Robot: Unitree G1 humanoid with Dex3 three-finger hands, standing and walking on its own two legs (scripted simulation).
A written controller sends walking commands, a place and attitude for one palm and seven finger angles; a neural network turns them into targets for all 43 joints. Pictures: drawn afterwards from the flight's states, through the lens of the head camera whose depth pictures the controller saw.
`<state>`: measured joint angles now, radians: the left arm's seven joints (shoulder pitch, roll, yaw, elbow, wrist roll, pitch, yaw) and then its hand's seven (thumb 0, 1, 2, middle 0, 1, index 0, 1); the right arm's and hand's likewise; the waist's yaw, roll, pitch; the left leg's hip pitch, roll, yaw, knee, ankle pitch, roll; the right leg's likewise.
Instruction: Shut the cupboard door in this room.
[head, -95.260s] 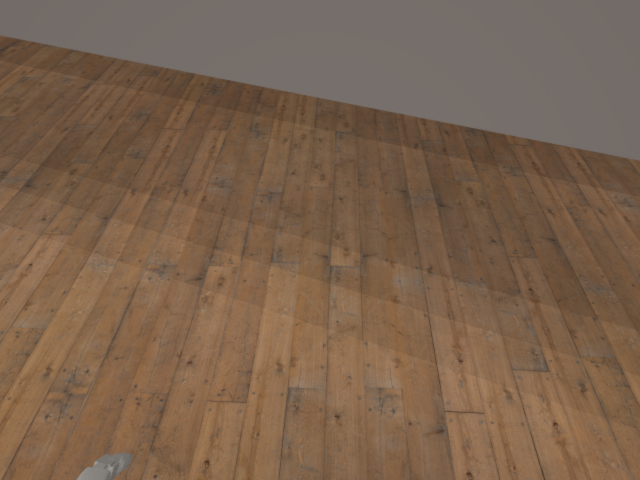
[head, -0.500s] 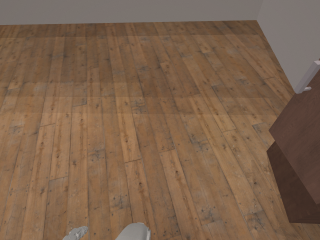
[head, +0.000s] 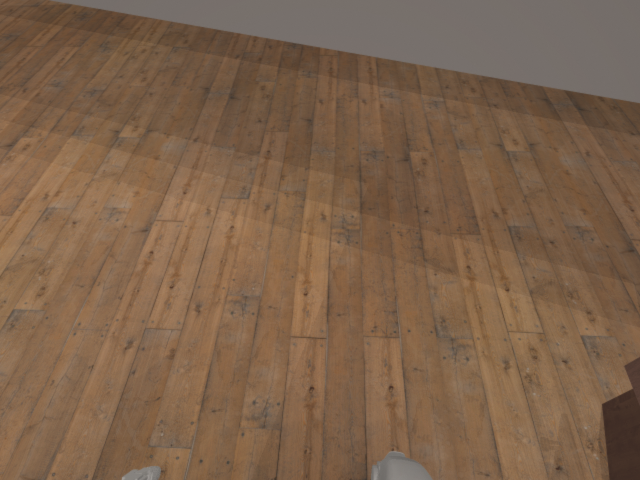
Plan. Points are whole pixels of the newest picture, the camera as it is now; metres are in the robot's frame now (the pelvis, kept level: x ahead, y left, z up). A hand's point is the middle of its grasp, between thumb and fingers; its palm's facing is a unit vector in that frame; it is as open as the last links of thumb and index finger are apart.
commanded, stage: walk to a spot facing it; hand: left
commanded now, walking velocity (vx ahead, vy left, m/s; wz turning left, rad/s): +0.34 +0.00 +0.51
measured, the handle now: out of the picture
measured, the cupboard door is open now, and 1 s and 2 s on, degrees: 14 14 14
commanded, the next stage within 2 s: turn to face it in 0.66 s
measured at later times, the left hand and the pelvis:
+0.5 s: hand out of the picture +0.07 +0.12 -0.17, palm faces +0.41 -0.89 -0.18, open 7.3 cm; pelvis +0.15 -0.03 +0.01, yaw +20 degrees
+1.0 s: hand (142, 377) +0.29 +0.30 -0.15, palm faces +0.49 -0.85 -0.20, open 7.3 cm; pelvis +0.28 +0.08 +0.01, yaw +28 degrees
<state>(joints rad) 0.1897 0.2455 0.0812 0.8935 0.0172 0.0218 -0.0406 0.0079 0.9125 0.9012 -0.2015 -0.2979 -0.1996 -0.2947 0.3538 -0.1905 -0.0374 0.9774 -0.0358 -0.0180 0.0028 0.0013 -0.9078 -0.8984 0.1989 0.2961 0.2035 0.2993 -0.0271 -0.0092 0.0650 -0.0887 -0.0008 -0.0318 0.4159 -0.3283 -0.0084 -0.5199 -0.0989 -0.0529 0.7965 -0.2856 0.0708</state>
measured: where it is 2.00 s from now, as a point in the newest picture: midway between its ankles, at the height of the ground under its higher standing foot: (287, 430)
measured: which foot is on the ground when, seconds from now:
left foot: down 0.00-0.08, up 0.10-0.62, down 0.64-1.00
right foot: up 0.00-0.06, down 0.08-0.64, up 0.66-1.00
